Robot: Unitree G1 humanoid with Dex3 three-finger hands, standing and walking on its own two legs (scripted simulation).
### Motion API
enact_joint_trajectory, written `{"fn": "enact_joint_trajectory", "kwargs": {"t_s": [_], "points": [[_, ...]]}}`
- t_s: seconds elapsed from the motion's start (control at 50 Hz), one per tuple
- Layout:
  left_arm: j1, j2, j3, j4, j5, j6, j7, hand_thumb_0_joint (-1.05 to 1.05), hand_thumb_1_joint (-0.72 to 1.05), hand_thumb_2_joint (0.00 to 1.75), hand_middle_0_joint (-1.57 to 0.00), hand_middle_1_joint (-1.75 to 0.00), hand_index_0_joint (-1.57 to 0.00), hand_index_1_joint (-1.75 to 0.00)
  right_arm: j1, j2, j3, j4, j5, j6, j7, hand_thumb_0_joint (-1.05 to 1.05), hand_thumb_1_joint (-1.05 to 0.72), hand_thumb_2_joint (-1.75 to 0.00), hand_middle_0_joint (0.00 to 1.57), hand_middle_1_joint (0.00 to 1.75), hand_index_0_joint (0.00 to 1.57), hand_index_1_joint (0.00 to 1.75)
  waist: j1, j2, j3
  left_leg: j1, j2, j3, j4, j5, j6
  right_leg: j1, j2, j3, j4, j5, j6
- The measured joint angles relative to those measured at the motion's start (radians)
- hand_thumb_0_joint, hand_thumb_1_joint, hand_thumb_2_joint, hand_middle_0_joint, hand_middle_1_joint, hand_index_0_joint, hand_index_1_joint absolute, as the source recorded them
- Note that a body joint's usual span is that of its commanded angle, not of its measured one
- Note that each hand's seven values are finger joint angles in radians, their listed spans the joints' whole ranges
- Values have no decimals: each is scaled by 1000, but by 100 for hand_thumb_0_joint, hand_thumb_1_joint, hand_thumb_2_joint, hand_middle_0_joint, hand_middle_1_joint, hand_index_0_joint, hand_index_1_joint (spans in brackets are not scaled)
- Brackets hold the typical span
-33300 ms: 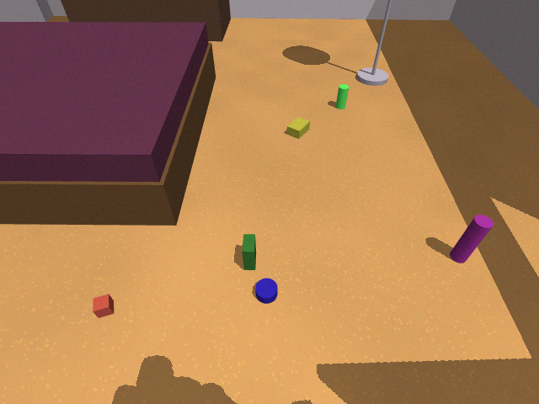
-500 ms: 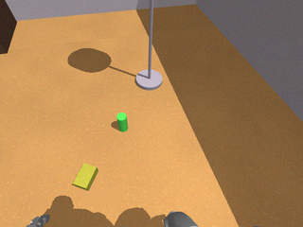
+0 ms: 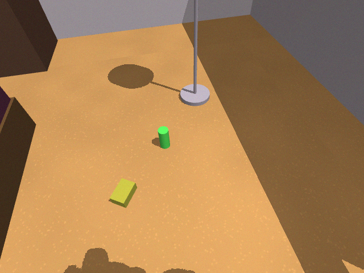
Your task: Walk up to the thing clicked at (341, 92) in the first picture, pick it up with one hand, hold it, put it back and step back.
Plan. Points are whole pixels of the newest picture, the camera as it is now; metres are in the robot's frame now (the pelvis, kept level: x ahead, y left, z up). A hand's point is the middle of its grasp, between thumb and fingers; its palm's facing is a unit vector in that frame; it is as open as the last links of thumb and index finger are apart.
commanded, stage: step back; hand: left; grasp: from the side
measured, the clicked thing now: (164, 137) +1.03 +0.17 -0.68
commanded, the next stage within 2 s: stand in 0.88 s
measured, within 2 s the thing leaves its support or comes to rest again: neither
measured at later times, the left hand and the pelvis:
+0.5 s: hand out of the picture +0.06 +0.26 -0.14, palm faces +0.01 -0.94 -0.35, open 7.4 cm; pelvis -0.01 +0.01 +0.01, yaw -1 degrees
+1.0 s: hand out of the picture +0.15 +0.27 -0.12, palm faces -0.04 -0.93 -0.36, open 7.4 cm; pelvis +0.03 +0.02 +0.02, yaw -2 degrees
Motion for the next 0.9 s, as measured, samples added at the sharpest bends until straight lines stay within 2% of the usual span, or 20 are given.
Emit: {"fn": "enact_joint_trajectory", "kwargs": {"t_s": [0.02, 0.04, 0.06, 0.1, 0.18, 0.2, 0.22, 0.24, 0.28, 0.34, 0.4, 0.44, 0.48, 0.5, 0.54, 0.6, 0.66, 0.9], "points": [[-3, 9, 1, 6, -3, 3, 0, 0, 90, 90, -20, -30, -21, -30, -1, 15, -2, 16, -6, -7, 1, 1, -90, -90, 20, 30, 20, 30, 6, -29, 9, 17, -18, 16, -29, 55, 1, -6, -14, 21, 21, -17, -2], [2, 9, 1, 19, -10, 7, 1, 0, 90, 90, -20, -30, -21, -30, 4, 23, 0, 25, -11, -12, 4, 1, -90, -90, 20, 30, 20, 30, 5, -38, 0, 17, -23, 21, -33, 68, 5, -12, -7, 40, 36, -68, -3], [10, 7, 0, 37, -13, 11, -1, 0, 91, 90, -20, -30, -21, -30, 12, 27, 4, 30, -13, -17, 9, 1, -90, -90, 20, 30, 20, 30, -4, -33, -15, 11, -16, 17, -33, 69, 15, -19, 11, 51, 58, -124, -2], [21, 12, -2, 66, -21, 12, -11, 0, 91, 90, -20, -30, -20, -30, 18, 40, 13, 38, -16, -31, 11, 1, -90, -90, 20, 30, 20, 30, -16, -35, -31, 17, -5, 13, -56, 83, 21, -26, 38, 74, 106, -143, -4], [42, 19, 1, 108, -28, -2, -26, 0, 91, 90, -20, -30, -20, -30, 8, 56, 20, 38, -20, -46, 16, 1, -90, -90, 20, 30, 20, 30, -20, -44, -45, 21, 15, 24, -75, 102, 1, 32, 42, 63, 11, -117, -4], [46, 16, 2, 118, -27, -7, -26, 0, 91, 90, -20, -30, -20, -30, 3, 55, 20, 36, -19, -44, 18, 1, -90, -90, 20, 30, 20, 30, -18, -39, -47, 17, 23, 28, -64, 95, -4, 61, 46, 58, -47, -89, -5], [44, 6, 2, 130, -24, -12, -24, 0, 91, 90, -20, -30, -20, -30, -5, 50, 18, 35, -16, -40, 18, 1, -90, -90, 20, 30, 21, 30, -18, -20, -41, 15, 40, 23, -46, 85, -9, 81, 61, 49, -89, -14, -6], [42, -5, 1, 139, -20, -17, -22, 0, 91, 90, -20, -30, -20, -30, -10, 44, 17, 34, -12, -36, 16, 1, -90, -90, 20, 30, 20, 30, -20, 1, -37, 11, 56, 12, -26, 74, -11, 97, 77, 37, -114, 38, -7], [45, -21, -5, 145, -13, -31, -21, 0, 91, 90, -20, -30, -20, -30, -15, 40, 15, 39, -6, -27, 11, 1, -90, -90, 20, 30, 20, 30, -14, 19, -49, -16, 49, -20, 37, -14, -1, 98, 87, 26, -123, 46, -14], [40, -42, -13, 141, -10, -43, -19, 0, 91, 90, -20, -30, -20, -30, -22, 27, 11, 46, 0, -29, 10, 1, -90, -90, 20, 30, 20, 30, 2, 19, -50, -61, 21, -31, 132, -57, 5, 101, 75, 27, -137, 44, -23], [31, -53, -18, 139, -10, -49, -18, 0, 91, 90, -20, -30, -21, -30, -26, 12, 7, 54, -1, -41, 12, 1, -90, -90, 20, 30, 20, 30, 8, 20, -51, -68, 31, -9, 91, -52, 7, 103, 60, 23, -152, 51, -9], [23, -51, -22, 139, -12, -45, -20, 0, 90, 90, -20, -30, -21, -30, -27, 8, 4, 61, -3, -49, 13, 1, -90, -90, 20, 30, 20, 30, 7, 14, -51, -40, 38, 11, -9, -7, 8, 99, 48, 20, -138, 40, 2], [14, -43, -27, 140, -17, -37, -19, 0, 90, 90, -20, -30, -21, -30, -34, 13, -2, 72, -10, -55, 9, 1, -90, -90, 20, 30, 20, 30, 6, -6, -44, -11, 26, 26, -81, 137, 0, 91, 30, 30, -107, 19, 15], [11, -39, -29, 145, -23, -33, -18, 0, 90, 90, -20, -30, -21, -30, -38, 19, -2, 77, -13, -57, 7, 1, -90, -90, 20, 30, 20, 30, 6, -17, -46, -6, 19, 36, -85, 147, -1, 89, 24, 42, -97, 9, 16], [6, -32, -32, 159, -31, -27, -18, 0, 91, 90, -20, -30, -21, -30, -44, 29, 4, 84, -12, -57, 10, 1, -90, -90, 20, 30, 20, 30, 2, -22, -54, -1, 23, 42, -81, 127, 2, 91, 33, 55, -90, -35, 6], [-5, -19, -32, 179, -34, -35, -14, 0, 91, 90, -20, -30, -20, -30, -60, 49, 18, 96, -8, -54, 13, 1, -90, -90, 20, 30, 20, 30, -2, -25, -54, 16, 38, 46, -80, 106, -2, 126, 47, 57, -145, 31, 15], [-22, -16, -35, 192, -37, -47, -11, 0, 91, 90, -20, -30, -20, -30, -81, 61, 27, 103, -1, -53, 11, 1, -90, -90, 20, 30, 20, 30, -7, -18, -53, 29, 49, 43, -89, 101, -5, 151, 58, 54, -178, 28, 23], [-111, -22, -48, 200, -40, -46, 5, 0, 91, 90, -20, -30, -20, -30, -168, 63, 23, 118, 15, -54, 2, 1, -90, -90, 20, 30, 20, 30, -13, -10, -32, 71, 36, 62, -138, 107, 5, 178, 44, 72, -206, 26, 34]]}}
